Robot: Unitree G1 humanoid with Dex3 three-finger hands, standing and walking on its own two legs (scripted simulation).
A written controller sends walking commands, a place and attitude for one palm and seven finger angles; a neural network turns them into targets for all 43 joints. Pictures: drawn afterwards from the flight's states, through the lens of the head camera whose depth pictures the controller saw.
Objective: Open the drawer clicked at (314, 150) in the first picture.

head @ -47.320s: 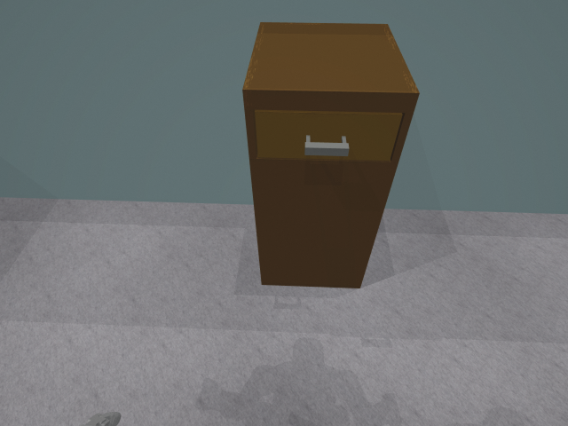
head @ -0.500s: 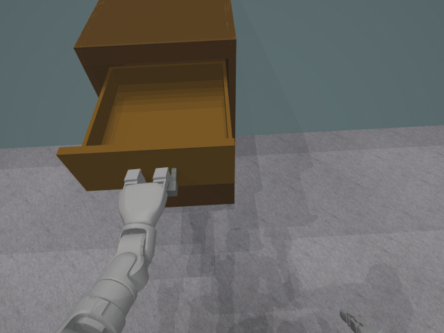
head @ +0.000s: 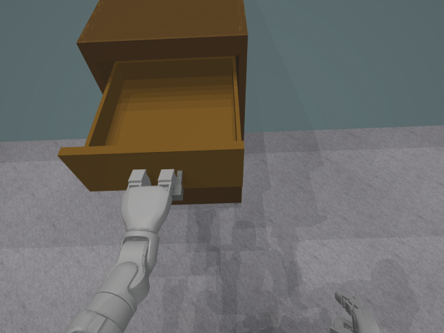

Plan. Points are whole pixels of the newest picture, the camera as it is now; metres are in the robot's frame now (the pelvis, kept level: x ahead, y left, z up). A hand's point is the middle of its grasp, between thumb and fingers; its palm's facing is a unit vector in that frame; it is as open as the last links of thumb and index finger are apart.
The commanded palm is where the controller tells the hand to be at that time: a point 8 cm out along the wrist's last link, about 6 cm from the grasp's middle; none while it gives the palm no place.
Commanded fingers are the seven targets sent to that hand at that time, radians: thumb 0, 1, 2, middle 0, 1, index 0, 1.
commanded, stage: pull the drawer open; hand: left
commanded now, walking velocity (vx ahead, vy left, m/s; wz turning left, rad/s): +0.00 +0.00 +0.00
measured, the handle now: (157, 184) +0.39 +0.16 +0.00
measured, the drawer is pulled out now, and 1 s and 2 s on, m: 0.29 0.30 0.30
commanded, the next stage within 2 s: relax the arm and regain balance in 1.90 s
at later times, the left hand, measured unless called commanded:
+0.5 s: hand (155, 211) +0.34 +0.16 -0.02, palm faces -0.01 +0.00 -1.00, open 5.9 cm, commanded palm +0.32 +0.16 +0.02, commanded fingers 0.00 0.90 0.90 -0.40 -1.35 -0.40 -1.35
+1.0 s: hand (156, 216) +0.33 +0.16 -0.02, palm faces +0.00 -0.06 -1.00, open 5.7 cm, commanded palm +0.27 +0.16 +0.02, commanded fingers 0.00 0.90 0.90 -0.40 -1.35 -0.40 -1.35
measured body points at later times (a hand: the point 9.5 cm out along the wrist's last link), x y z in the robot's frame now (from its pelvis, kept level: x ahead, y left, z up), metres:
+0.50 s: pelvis -0.06 +0.00 -0.01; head +0.01 -0.02 +0.44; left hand +0.34 +0.16 +0.03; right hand +0.02 -0.26 -0.15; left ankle -0.07 +0.13 -0.70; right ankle -0.03 -0.12 -0.70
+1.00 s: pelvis -0.06 +0.01 +0.00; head +0.00 -0.01 +0.44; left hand +0.33 +0.16 +0.03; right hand +0.03 -0.25 -0.14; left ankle -0.07 +0.13 -0.70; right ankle -0.03 -0.12 -0.70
